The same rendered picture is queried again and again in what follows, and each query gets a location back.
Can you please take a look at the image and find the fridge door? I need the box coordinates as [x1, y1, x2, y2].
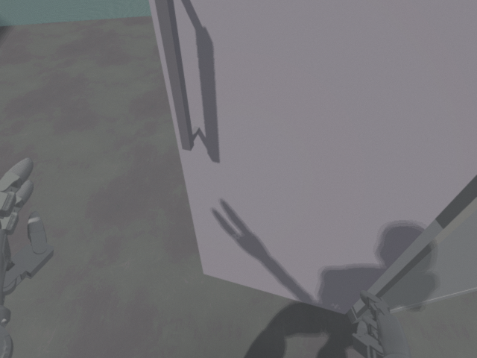
[148, 0, 477, 314]

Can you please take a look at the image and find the handle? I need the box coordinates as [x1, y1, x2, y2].
[155, 0, 200, 151]

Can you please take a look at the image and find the left robot hand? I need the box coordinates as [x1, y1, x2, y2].
[0, 157, 54, 306]

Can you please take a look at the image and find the right robot hand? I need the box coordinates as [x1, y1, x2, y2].
[353, 290, 411, 358]

